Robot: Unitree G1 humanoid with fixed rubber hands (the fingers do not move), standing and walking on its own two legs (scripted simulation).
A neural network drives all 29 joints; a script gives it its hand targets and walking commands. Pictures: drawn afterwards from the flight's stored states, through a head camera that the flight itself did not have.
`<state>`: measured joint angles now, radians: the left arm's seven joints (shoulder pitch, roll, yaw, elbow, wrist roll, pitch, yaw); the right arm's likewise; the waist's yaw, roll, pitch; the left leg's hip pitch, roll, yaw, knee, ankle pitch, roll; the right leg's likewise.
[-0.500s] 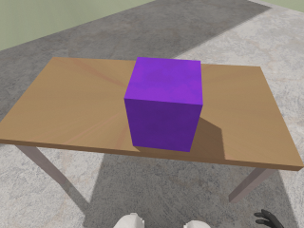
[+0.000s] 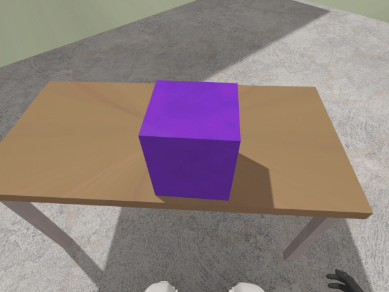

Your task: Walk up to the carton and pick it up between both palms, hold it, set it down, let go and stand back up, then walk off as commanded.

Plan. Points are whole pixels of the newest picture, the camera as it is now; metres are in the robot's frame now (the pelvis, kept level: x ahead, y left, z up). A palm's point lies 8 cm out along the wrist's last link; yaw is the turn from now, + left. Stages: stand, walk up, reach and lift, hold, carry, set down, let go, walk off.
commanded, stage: walk up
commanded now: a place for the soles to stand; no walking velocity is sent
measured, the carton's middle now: (193, 142) +0.49 +0.01 -0.01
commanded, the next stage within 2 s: reach and lift in 1.10 s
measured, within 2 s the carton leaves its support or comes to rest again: neither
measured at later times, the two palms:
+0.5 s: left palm out of the picture +0.10 +0.32 -0.09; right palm out of the picture +0.12 -0.30 -0.07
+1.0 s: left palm out of the picture +0.08 +0.32 -0.09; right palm out of the picture +0.11 -0.31 -0.07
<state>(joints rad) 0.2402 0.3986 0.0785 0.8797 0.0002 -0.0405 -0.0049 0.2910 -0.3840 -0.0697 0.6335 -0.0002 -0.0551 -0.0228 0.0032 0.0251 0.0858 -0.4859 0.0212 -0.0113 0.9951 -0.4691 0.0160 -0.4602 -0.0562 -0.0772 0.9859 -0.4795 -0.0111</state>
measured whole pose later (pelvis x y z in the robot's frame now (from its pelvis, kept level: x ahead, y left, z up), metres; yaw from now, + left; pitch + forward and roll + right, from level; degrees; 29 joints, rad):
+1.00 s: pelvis +0.00 +0.00 +0.00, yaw -1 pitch -3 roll -1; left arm 0.21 0.40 0.08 0.91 0.00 -0.07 0.00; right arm 0.29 -0.38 -0.07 0.63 0.00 -0.07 -0.03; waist 0.02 0.01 0.08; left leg -0.48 0.03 0.00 0.99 -0.47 0.02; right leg -0.46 -0.04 -0.06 0.98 -0.47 -0.01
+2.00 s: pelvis -0.03 +0.02 +0.03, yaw -2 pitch -8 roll -2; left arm 0.06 0.27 -0.02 0.55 -0.03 0.01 0.05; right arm 0.12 -0.23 -0.08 0.81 -0.05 -0.34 0.02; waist -0.01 0.03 0.11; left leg -0.32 0.03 0.02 0.77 -0.32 0.01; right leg -0.29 -0.03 -0.04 0.72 -0.30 0.02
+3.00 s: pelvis +0.05 +0.02 +0.05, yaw -3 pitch -2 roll -1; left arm 0.06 0.23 -0.08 0.51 -0.19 -0.37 0.04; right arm 0.12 -0.22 0.03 0.65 0.17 -0.49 -0.02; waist 0.03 -0.01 0.08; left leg -0.24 0.01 0.02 0.64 -0.37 0.01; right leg -0.22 -0.03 -0.01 0.59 -0.34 0.04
